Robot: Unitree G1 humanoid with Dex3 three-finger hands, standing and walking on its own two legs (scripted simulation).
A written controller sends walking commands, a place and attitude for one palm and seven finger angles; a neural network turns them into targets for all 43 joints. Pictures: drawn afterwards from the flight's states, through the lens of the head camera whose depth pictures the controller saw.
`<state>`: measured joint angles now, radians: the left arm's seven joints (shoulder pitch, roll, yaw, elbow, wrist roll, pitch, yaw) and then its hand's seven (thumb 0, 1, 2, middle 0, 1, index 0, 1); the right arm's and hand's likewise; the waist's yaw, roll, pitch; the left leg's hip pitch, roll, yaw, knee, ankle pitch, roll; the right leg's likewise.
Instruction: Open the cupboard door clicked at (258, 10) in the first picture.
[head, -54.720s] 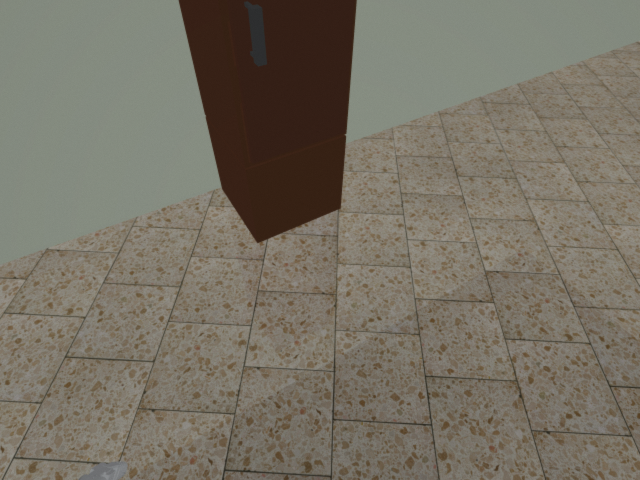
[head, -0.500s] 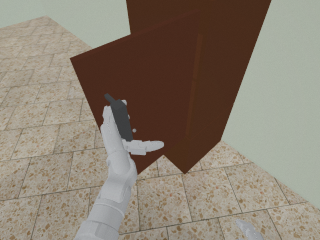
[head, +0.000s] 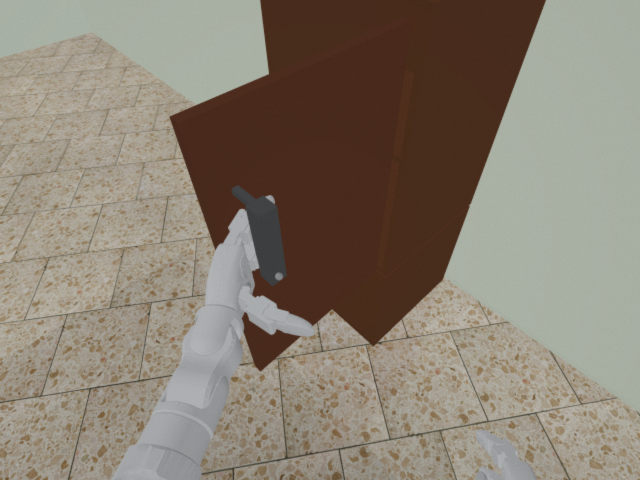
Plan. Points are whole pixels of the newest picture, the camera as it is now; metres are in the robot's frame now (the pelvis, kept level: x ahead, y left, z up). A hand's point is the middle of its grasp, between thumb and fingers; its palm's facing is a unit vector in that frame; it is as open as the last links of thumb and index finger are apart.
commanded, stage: slide the hand sideways off the handle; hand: left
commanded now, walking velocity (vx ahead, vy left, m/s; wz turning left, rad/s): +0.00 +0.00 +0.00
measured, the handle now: (257, 235) +0.40 +0.11 +0.10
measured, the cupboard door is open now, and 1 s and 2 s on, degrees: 91 93 93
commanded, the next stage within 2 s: draw the hand back to the body in 0.90 s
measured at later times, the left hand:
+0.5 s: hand (254, 314) +0.29 +0.10 +0.09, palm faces -0.01 -1.00 -0.02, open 16.3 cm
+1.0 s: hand (202, 356) +0.24 +0.14 +0.08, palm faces +0.03 -1.00 -0.04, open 16.3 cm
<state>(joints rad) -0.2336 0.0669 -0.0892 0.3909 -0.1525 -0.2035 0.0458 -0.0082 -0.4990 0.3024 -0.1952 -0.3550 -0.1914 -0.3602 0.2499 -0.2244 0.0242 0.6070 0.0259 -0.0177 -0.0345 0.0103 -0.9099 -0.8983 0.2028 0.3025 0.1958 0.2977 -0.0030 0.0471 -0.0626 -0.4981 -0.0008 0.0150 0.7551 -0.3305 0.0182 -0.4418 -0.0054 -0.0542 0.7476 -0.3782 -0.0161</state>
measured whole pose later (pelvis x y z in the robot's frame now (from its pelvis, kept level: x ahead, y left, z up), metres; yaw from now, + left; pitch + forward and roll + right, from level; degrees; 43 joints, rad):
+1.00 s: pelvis +0.02 -0.03 -0.01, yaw +1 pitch +5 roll +0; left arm 0.36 0.20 0.10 -0.11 -0.26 -0.23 -0.19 -0.01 -0.50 0.30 -0.15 -0.31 -0.16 -0.30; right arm 0.25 -0.25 0.02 0.54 0.03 -0.11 -0.07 0.01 -0.91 -0.90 0.20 0.30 0.20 0.30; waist 0.02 0.06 -0.08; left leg -0.51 0.02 -0.03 0.80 -0.38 -0.02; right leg -0.44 0.01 -0.09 0.79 -0.44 -0.05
